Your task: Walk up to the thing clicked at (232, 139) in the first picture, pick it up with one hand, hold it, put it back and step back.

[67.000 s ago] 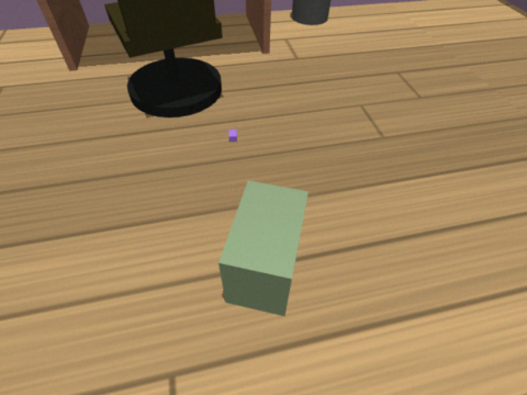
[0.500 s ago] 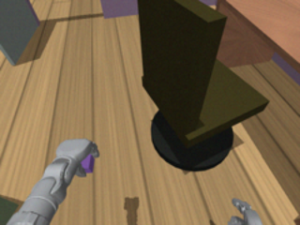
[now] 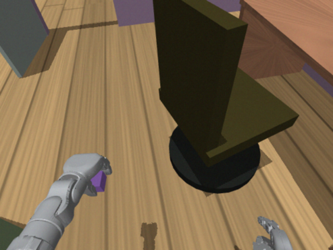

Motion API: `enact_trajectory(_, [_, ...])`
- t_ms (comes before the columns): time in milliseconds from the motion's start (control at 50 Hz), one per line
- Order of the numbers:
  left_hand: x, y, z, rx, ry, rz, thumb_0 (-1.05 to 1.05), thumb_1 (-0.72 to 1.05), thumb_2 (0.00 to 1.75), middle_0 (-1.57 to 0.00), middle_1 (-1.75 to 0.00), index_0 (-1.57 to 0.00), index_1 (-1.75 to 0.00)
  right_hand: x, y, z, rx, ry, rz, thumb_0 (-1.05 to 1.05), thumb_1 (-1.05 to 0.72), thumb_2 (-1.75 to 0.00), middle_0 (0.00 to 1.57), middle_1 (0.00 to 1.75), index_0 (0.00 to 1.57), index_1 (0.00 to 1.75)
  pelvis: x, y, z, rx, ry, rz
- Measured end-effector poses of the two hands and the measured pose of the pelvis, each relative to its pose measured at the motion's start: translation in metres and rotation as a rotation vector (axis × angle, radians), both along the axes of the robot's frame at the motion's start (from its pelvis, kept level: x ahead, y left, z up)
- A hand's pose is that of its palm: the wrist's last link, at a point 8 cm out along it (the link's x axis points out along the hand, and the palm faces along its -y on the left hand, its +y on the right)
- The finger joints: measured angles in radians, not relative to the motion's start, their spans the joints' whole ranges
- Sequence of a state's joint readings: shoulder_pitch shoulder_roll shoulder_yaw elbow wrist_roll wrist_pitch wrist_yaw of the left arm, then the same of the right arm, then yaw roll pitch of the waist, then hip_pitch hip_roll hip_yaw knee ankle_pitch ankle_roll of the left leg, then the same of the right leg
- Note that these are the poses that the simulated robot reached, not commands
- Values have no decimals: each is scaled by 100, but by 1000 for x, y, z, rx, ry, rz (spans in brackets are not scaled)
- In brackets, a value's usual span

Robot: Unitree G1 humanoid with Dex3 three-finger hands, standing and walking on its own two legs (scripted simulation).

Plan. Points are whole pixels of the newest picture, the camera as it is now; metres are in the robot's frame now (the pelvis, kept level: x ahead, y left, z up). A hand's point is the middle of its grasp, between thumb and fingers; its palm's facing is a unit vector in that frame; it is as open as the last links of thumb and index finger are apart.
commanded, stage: hold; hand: left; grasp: from above
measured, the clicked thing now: (92, 181) +0.31 +0.23 -0.06
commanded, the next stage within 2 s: crouch in 0.60 s
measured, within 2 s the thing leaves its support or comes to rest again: neither
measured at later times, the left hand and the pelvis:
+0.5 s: hand (90, 182) +0.29 +0.22 -0.03, palm faces -0.44 -0.04 -0.90, open 7.2 cm; pelvis +0.00 +0.00 +0.00, yaw +0 degrees
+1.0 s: hand (94, 189) +0.29 +0.22 -0.07, palm faces -0.45 -0.02 -0.89, open 7.2 cm; pelvis +0.00 +0.00 -0.01, yaw +1 degrees
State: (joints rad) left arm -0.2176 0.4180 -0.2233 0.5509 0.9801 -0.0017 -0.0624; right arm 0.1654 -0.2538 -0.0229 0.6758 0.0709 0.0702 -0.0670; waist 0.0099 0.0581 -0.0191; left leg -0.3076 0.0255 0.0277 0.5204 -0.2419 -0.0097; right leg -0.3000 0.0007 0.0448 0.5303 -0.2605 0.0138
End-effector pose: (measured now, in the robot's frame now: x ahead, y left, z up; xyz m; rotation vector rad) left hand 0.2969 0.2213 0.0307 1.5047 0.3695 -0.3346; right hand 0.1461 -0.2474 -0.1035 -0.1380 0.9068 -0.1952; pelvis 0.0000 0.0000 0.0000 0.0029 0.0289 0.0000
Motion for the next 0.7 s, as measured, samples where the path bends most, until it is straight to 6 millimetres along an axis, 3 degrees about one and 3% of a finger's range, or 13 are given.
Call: enact_trajectory(700, [5, 1, 0, 1, 5, -4, 1, 45, 5, -96, -17, -98, -15, 1, 2, 2, 3, 16, -11, 1, -91, -90, 20, 30, 20, 30, 3, 2, 3, 0, -6, -2])
